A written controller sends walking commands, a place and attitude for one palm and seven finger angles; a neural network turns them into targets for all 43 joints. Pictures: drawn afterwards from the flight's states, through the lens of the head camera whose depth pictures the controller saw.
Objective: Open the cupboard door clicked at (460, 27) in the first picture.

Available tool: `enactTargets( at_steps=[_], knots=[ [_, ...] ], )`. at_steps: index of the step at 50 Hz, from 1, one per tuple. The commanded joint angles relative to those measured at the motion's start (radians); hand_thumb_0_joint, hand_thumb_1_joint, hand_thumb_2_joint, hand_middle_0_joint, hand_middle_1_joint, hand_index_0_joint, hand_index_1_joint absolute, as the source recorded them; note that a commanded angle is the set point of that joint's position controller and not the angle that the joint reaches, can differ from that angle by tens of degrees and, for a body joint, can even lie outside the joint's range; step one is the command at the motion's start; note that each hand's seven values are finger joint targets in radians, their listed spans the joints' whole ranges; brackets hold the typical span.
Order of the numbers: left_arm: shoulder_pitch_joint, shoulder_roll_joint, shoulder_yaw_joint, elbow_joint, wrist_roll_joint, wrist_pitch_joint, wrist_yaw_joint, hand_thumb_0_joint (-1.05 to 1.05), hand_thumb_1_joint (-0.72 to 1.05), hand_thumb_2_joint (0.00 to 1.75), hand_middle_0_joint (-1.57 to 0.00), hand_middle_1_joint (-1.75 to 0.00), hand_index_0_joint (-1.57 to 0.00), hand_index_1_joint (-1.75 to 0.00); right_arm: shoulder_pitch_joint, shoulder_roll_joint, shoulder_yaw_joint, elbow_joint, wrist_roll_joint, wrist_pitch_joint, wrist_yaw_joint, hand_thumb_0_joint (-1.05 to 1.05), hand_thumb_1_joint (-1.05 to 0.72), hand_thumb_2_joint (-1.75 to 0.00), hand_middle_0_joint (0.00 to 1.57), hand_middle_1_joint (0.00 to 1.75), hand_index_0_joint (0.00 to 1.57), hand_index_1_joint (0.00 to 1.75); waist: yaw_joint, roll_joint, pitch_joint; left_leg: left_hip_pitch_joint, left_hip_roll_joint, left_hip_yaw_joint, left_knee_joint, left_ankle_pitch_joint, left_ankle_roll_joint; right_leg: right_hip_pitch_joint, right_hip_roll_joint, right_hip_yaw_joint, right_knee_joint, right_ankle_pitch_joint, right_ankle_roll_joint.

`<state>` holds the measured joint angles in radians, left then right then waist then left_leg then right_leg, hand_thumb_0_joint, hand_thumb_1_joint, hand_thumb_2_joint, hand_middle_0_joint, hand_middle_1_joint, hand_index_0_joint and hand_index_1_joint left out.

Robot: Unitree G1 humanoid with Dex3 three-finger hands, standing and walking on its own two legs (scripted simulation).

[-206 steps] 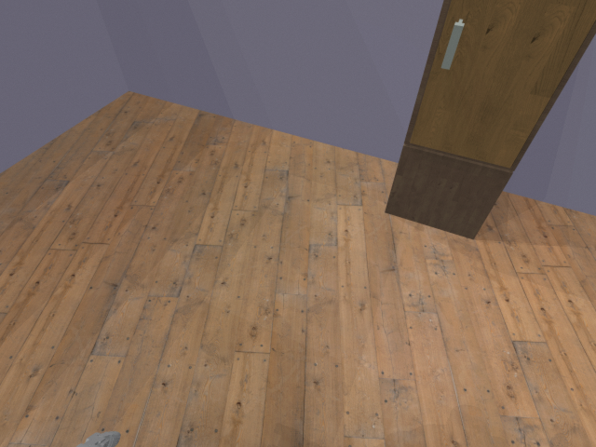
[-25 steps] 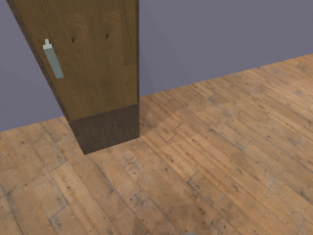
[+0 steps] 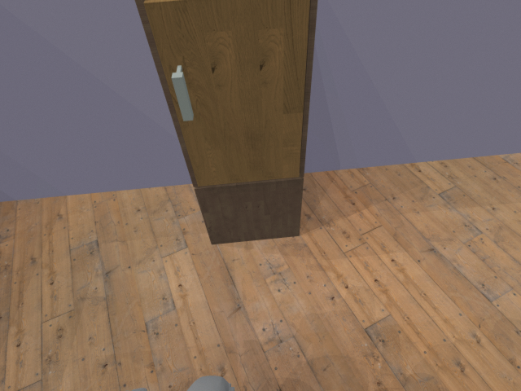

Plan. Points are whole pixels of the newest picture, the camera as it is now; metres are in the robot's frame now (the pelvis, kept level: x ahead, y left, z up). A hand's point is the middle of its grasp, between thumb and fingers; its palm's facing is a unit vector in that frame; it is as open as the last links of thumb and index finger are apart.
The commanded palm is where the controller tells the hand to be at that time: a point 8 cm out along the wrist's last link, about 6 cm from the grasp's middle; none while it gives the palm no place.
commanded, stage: take the last steps up to it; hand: left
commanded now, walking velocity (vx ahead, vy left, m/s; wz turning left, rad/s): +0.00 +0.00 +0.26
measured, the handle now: (183, 93) +0.79 +0.24 +0.04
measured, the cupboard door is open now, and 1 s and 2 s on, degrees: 0 0 0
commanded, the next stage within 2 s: come to a stop and stand still in 0.98 s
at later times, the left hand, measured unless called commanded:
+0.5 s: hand out of the picture +0.00 +0.25 -0.18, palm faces +0.13 -0.98 -0.15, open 7.4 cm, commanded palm none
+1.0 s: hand (173, 329) +0.26 +0.20 -0.17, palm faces +0.09 -0.97 -0.21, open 7.2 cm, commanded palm none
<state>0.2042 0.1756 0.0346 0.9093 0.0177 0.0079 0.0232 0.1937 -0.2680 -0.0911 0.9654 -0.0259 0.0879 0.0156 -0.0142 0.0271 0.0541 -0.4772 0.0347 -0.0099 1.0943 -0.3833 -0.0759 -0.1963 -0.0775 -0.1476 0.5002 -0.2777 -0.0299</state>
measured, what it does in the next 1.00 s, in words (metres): walks ahead: left foot, then right foot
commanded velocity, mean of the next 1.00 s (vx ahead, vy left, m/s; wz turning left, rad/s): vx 0.25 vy -0.06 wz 0.01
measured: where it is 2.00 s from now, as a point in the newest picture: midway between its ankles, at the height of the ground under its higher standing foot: outside the picture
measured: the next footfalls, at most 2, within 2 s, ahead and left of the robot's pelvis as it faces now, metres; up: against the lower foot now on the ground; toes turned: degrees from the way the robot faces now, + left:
left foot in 0.20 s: +0.00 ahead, +0.15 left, +0.00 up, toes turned +8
right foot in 0.76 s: +0.25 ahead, -0.08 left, +0.00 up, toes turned -4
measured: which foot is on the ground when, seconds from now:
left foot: up 0.00-0.18, down 0.20-0.76, up 0.78-1.00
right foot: down 0.00-0.22, up 0.24-0.74, down 0.76-1.00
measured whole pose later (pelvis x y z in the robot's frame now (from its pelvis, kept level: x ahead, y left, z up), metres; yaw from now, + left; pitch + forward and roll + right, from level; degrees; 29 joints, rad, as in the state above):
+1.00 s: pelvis +0.20 +0.01 +0.00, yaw +4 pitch -1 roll -1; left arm 0.19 0.17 0.05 1.05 0.01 -0.05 0.02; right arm 0.30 -0.15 -0.05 1.06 -0.02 0.00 -0.01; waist -0.04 0.03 0.04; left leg -0.49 0.12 0.06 0.99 -0.33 -0.01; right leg -0.19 0.00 -0.16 0.45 -0.25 -0.05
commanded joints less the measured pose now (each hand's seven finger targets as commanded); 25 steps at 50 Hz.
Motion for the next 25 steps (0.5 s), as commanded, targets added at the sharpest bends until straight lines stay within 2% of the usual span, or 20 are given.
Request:
enactTargets(
  at_steps=[1,4,5,7,8,9,10,11,12,13,14,16,17,20,25],
  knots=[
    [0.091,0.224,0.049,-0.018,0.014,-0.016,0.010,0.00,0.90,0.90,-0.20,-0.30,-0.20,-0.30,-0.088,-0.030,0.012,-0.086,0.009,-0.029,0.000,0.00,-0.90,-0.90,0.20,0.30,0.20,0.30,0.054,-0.212,-0.033,-0.004,0.001,0.049,-0.152,-0.068,0.004,0.074,-0.254,0.180,-0.159,0.411,-0.116],
    [0.121,0.239,0.051,0.013,0.019,-0.014,0.008,0.00,0.90,0.90,-0.20,-0.30,-0.20,-0.30,-0.119,-0.023,0.025,-0.090,0.017,-0.038,-0.003,0.00,-0.90,-0.90,0.20,0.30,0.20,0.30,0.070,-0.242,-0.062,0.073,-0.018,0.073,-0.287,-0.097,0.019,0.098,-0.260,0.183,-0.130,0.489,-0.120],
    [0.133,0.238,0.050,0.026,0.019,-0.015,0.007,0.00,0.90,0.90,-0.20,-0.30,-0.20,-0.30,-0.108,-0.016,0.032,-0.088,0.017,-0.043,-0.005,0.00,-0.90,-0.90,0.20,0.30,0.20,0.30,0.068,-0.246,-0.087,0.108,-0.022,0.081,-0.339,-0.087,0.025,0.106,-0.256,0.184,-0.131,0.457,-0.110],
    [0.118,0.234,0.047,0.049,0.014,-0.015,0.003,0.00,0.90,0.90,-0.20,-0.30,-0.20,-0.30,-0.053,-0.014,0.039,-0.064,0.014,-0.057,-0.008,0.00,-0.90,-0.90,0.20,0.30,0.20,0.30,0.040,-0.243,-0.114,0.219,-0.027,0.106,-0.497,-0.006,0.036,0.083,-0.235,0.163,-0.126,0.285,-0.074],
    [0.100,0.229,0.044,0.057,0.007,-0.013,0.000,0.00,0.90,0.90,-0.20,-0.30,-0.20,-0.30,-0.003,-0.020,0.042,-0.044,0.011,-0.068,-0.009,0.00,-0.90,-0.90,0.20,0.30,0.20,0.30,0.013,-0.233,-0.121,0.328,-0.027,0.122,-0.624,0.066,0.047,0.019,-0.210,0.134,-0.107,0.140,-0.043],
    [0.098,0.193,0.036,0.059,0.001,-0.011,-0.005,0.00,0.90,0.90,-0.20,-0.30,-0.20,-0.30,0.037,-0.058,0.034,-0.027,0.011,-0.082,-0.010,0.00,-0.90,-0.90,0.20,0.30,0.20,0.30,-0.007,-0.110,-0.124,0.475,0.021,0.071,-0.748,0.094,0.064,-0.103,-0.167,0.095,-0.025,-0.019,-0.001],
    [0.108,0.131,0.024,0.041,-0.004,-0.009,-0.015,0.00,0.90,0.90,-0.20,-0.30,-0.20,-0.30,0.087,-0.153,0.013,-0.012,-0.003,-0.091,-0.015,0.00,-0.90,-0.90,0.20,0.30,0.20,0.30,-0.034,0.171,-0.115,0.595,0.247,-0.211,-0.811,0.010,0.144,-0.329,-0.057,0.000,0.171,-0.202,0.060],
    [0.057,0.107,0.009,0.014,0.008,-0.011,-0.019,0.00,0.90,0.90,-0.20,-0.30,-0.20,-0.30,0.135,-0.212,0.006,-0.004,-0.006,-0.083,-0.016,0.00,-0.90,-0.90,0.20,0.30,0.20,0.30,-0.063,0.267,-0.048,0.538,0.382,-0.377,-0.890,-0.046,0.238,-0.446,-0.004,-0.003,0.347,-0.327,0.070],
    [-0.004,0.129,0.013,0.024,0.019,0.000,-0.013,0.00,0.90,0.90,-0.20,-0.30,-0.20,-0.30,0.146,-0.180,0.011,0.019,-0.006,-0.086,-0.028,0.00,-0.90,-0.90,0.20,0.30,0.20,0.30,-0.083,0.269,0.013,0.451,0.362,-0.377,-0.943,-0.128,0.237,-0.458,-0.016,0.083,0.455,-0.293,0.063],
    [0.002,0.135,0.021,0.040,0.016,-0.001,-0.022,0.00,0.90,0.90,-0.20,-0.30,-0.20,-0.30,0.113,-0.138,0.024,0.016,-0.003,-0.089,-0.035,0.00,-0.90,-0.90,0.20,0.30,0.20,0.30,-0.051,0.210,0.069,0.402,0.322,-0.332,-0.953,-0.139,0.228,-0.470,-0.022,0.118,0.512,-0.204,0.056],
    [0.045,0.140,0.021,0.074,0.014,-0.009,-0.034,0.00,0.90,0.90,-0.20,-0.30,-0.20,-0.30,0.076,-0.100,0.035,0.013,0.003,-0.100,-0.038,0.00,-0.90,-0.90,0.20,0.30,0.20,0.30,-0.021,0.157,0.069,0.402,0.289,-0.265,-0.947,-0.087,0.218,-0.455,-0.035,0.121,0.538,-0.127,0.055],
    [0.091,0.116,0.018,0.116,0.013,-0.011,-0.042,0.00,0.90,0.90,-0.20,-0.30,-0.20,-0.30,0.070,-0.068,0.041,0.018,0.008,-0.118,-0.041,0.00,-0.90,-0.90,0.20,0.30,0.20,0.30,0.003,0.120,0.069,0.406,0.232,-0.147,-0.938,0.120,0.203,-0.427,-0.031,0.116,0.560,-0.035,0.069],
    [0.105,0.115,0.016,0.126,0.012,-0.011,-0.042,0.00,0.90,0.90,-0.20,-0.30,-0.20,-0.30,0.092,-0.062,0.043,0.025,0.011,-0.126,-0.042,0.00,-0.90,-0.90,0.20,0.30,0.20,0.30,0.004,0.106,0.045,0.439,0.222,-0.118,-0.927,0.216,0.205,-0.424,-0.027,0.115,0.564,-0.014,0.074],
    [0.086,0.098,0.019,0.131,0.013,-0.008,-0.039,0.00,0.90,0.90,-0.20,-0.30,-0.20,-0.30,0.158,-0.041,0.034,0.053,0.011,-0.138,-0.049,0.00,-0.90,-0.90,0.20,0.30,0.20,0.30,-0.004,0.059,0.042,0.478,0.235,-0.092,-0.911,0.358,0.224,-0.449,-0.032,0.117,0.565,0.019,0.085],
    [-0.001,0.080,0.020,0.110,0.009,-0.005,-0.045,0.00,0.90,0.90,-0.20,-0.30,-0.20,-0.30,0.243,-0.026,0.036,0.098,0.009,-0.150,-0.058,0.00,-0.90,-0.90,0.20,0.30,0.20,0.30,-0.016,0.088,0.076,0.528,0.246,-0.069,-0.904,0.475,0.232,-0.516,-0.043,0.108,0.505,0.052,0.084]
  ],
)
